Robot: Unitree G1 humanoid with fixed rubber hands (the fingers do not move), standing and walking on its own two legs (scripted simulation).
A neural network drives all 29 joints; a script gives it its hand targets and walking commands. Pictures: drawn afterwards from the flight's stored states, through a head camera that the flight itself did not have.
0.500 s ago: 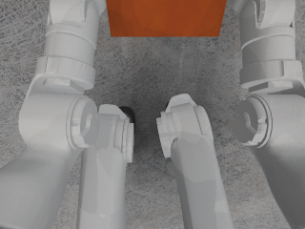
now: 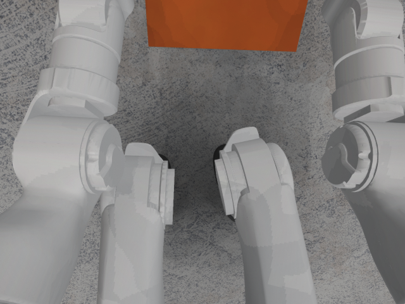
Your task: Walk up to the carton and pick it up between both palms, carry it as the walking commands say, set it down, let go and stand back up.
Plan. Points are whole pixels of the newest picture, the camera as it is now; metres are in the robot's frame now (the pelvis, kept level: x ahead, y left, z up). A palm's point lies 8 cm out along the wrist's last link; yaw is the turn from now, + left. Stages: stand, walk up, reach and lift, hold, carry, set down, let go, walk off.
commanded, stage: set down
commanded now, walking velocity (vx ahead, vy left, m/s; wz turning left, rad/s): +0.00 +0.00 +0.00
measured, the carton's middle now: out of the picture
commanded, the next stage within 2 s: none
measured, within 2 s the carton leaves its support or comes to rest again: rests again in 0.98 s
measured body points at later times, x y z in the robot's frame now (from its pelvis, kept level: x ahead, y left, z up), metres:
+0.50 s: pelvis +0.02 +0.00 -0.01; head +0.39 -0.04 +0.23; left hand +0.60 +0.06 -0.18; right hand +0.55 -0.25 -0.17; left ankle +0.10 +0.10 -0.33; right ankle +0.10 -0.10 -0.33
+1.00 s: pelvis +0.02 +0.00 -0.02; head +0.40 -0.04 +0.21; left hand +0.60 +0.06 -0.20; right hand +0.55 -0.24 -0.20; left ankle +0.10 +0.10 -0.33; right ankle +0.10 -0.10 -0.33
